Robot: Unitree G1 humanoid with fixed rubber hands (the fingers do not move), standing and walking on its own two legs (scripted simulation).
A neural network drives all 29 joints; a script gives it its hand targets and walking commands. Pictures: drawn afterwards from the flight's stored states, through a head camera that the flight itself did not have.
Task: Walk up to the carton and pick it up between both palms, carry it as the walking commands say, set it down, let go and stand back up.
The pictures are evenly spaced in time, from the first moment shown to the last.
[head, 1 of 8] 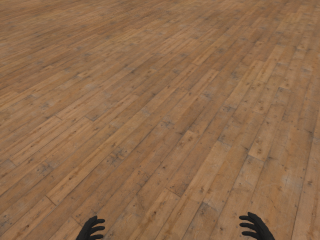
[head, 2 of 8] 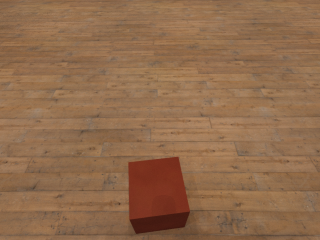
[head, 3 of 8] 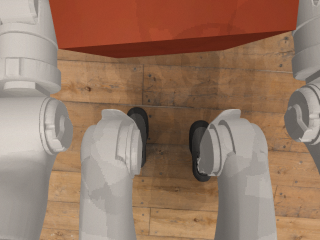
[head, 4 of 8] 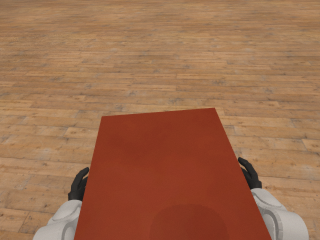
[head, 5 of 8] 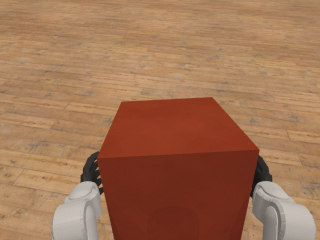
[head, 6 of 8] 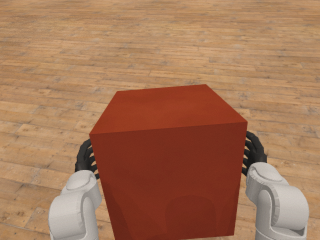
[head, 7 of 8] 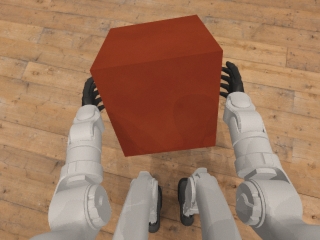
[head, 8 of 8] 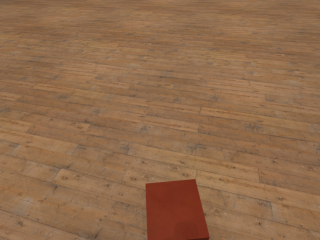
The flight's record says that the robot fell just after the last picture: no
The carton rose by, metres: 0.69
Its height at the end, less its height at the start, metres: +0.00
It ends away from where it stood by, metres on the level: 15.04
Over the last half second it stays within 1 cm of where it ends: yes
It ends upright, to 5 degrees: yes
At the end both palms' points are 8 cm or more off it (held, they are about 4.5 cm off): yes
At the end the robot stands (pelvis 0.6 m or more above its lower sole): yes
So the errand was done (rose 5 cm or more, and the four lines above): yes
